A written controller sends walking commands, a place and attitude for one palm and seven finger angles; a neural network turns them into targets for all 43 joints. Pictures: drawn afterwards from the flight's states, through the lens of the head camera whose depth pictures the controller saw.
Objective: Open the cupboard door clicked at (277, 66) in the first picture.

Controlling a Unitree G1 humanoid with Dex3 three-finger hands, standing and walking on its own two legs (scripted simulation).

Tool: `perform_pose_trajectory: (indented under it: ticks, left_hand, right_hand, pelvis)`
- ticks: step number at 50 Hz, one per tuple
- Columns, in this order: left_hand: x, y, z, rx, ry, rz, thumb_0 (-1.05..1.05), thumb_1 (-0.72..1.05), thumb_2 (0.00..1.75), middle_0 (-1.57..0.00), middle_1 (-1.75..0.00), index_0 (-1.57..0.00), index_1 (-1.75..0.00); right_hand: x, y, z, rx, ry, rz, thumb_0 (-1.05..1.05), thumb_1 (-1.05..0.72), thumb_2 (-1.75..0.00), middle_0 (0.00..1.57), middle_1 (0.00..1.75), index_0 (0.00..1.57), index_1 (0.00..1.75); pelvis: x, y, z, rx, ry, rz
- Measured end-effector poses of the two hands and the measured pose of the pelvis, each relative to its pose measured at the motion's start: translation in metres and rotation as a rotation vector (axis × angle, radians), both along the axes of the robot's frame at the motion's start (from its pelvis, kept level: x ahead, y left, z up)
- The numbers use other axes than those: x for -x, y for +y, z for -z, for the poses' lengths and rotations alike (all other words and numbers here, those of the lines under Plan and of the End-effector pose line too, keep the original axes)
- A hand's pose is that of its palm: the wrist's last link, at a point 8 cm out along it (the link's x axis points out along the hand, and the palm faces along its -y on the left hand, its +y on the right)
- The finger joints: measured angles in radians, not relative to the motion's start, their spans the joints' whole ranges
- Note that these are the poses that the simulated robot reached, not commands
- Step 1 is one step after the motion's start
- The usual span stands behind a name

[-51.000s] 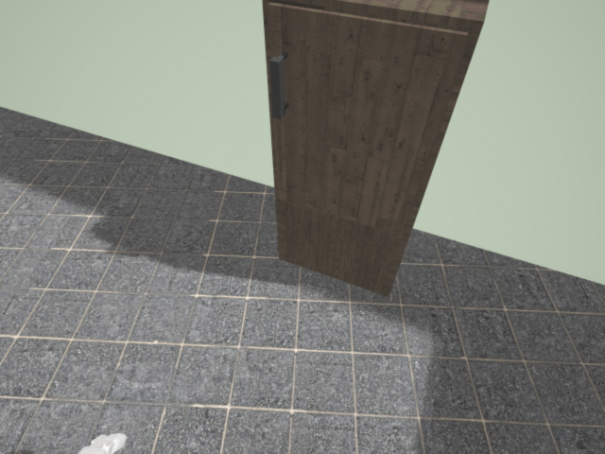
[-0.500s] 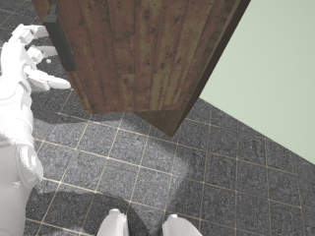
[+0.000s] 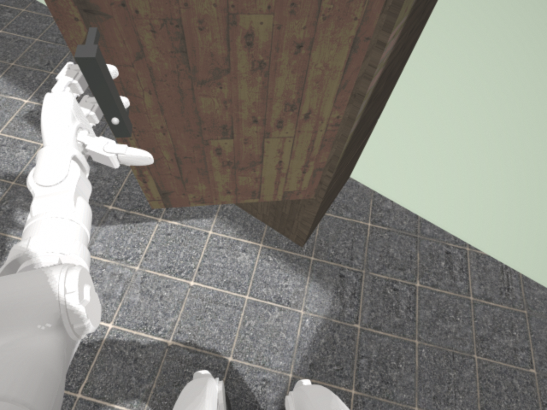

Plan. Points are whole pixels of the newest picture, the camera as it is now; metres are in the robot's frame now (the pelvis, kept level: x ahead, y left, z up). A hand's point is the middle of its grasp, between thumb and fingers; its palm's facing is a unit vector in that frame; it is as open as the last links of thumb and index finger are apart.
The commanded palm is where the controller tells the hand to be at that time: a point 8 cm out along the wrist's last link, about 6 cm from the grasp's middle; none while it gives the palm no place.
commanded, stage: slide the fingers in behind the handle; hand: left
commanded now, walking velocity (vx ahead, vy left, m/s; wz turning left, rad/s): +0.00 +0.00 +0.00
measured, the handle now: (109, 86) +0.57 +0.20 +0.10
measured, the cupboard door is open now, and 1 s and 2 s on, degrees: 40 41 62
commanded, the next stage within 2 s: close the thumb around the handle in 0.54 s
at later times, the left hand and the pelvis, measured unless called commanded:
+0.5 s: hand (123, 119) +0.51 +0.18 +0.09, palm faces +0.05 -1.00 -0.02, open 14.0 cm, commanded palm +0.49 +0.22 +0.09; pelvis +0.00 -0.01 +0.00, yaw +1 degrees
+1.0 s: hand (123, 120) +0.51 +0.17 +0.09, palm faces +0.05 -1.00 -0.01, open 10.4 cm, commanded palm +0.49 +0.22 +0.09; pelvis +0.00 +0.00 +0.00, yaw +1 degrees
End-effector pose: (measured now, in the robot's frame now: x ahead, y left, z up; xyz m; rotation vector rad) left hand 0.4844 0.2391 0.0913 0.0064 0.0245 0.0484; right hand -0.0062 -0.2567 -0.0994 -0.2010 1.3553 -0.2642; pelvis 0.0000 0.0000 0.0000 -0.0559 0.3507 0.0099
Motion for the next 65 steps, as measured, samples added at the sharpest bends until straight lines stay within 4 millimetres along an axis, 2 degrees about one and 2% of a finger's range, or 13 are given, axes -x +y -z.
perform_pose_trajectory:
  ticks: [16, 37, 45, 61, 65]
  left_hand:
    - [0.001, -0.011, -0.002, 0.006, 0.006, -0.005, -0.01, -0.50, 0.30, -0.28, -1.20, -0.29, -1.20]
    - [-0.002, -0.011, -0.002, -0.001, 0.006, 0.003, -0.01, -0.47, 0.31, -0.29, -1.21, -0.29, -1.20]
    - [0.001, -0.012, -0.002, -0.004, 0.002, 0.002, -0.01, -0.20, 0.43, -0.31, -1.24, -0.30, -1.23]
    - [-0.001, -0.011, -0.002, -0.007, 0.000, -0.003, 0.01, 0.63, 0.78, -0.37, -1.32, -0.37, -1.32]
    - [0.001, -0.012, -0.002, -0.007, -0.001, -0.010, 0.01, 0.70, 0.81, -0.36, -1.34, -0.36, -1.33]
  right_hand:
    - [0.006, -0.015, 0.000, 0.015, 0.007, -0.004, 0.01, -0.91, -0.89, 0.20, 0.30, 0.20, 0.30]
    - [0.011, -0.010, 0.001, 0.005, 0.022, 0.004, 0.01, -0.91, -0.89, 0.20, 0.30, 0.20, 0.30]
    - [0.005, -0.007, 0.001, -0.002, 0.009, 0.003, 0.01, -0.91, -0.89, 0.20, 0.30, 0.20, 0.30]
    - [0.001, -0.004, 0.003, 0.000, 0.007, -0.013, 0.01, -0.91, -0.89, 0.20, 0.30, 0.20, 0.30]
    - [0.003, -0.004, 0.003, -0.004, 0.010, -0.007, 0.01, -0.91, -0.89, 0.20, 0.30, 0.20, 0.30]
  pelvis:
    - [0.003, -0.009, 0.001, -0.005, 0.001, -0.010]
    - [0.002, -0.007, 0.001, -0.005, 0.008, -0.005]
    - [-0.001, -0.004, -0.001, -0.005, 0.001, -0.004]
    - [0.002, -0.001, 0.001, -0.002, 0.006, -0.010]
    - [0.001, -0.001, 0.000, -0.003, 0.004, -0.008]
